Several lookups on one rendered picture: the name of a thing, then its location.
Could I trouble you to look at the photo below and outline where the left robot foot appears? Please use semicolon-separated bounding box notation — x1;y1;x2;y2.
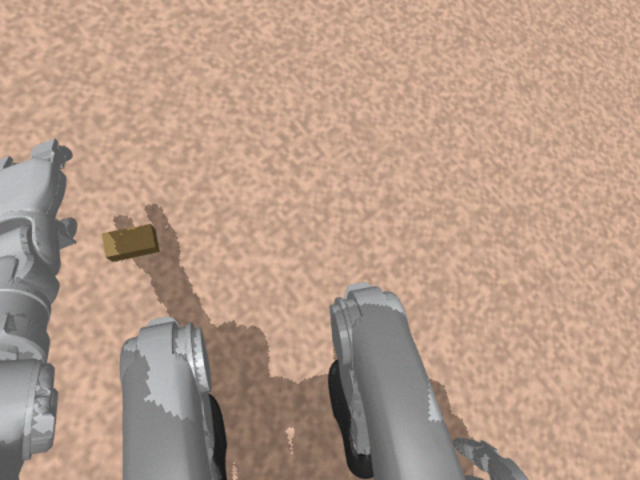
208;393;227;480

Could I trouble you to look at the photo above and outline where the small box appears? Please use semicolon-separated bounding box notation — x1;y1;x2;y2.
102;224;160;262

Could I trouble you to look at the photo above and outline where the left robot arm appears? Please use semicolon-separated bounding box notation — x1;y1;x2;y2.
0;211;61;480

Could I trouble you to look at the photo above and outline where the right robot foot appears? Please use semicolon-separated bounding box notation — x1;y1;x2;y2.
328;359;374;479

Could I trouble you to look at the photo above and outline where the left robot hand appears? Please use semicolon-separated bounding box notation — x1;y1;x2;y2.
0;139;77;250

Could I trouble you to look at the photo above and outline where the right robot hand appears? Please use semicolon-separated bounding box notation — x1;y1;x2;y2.
454;438;529;480

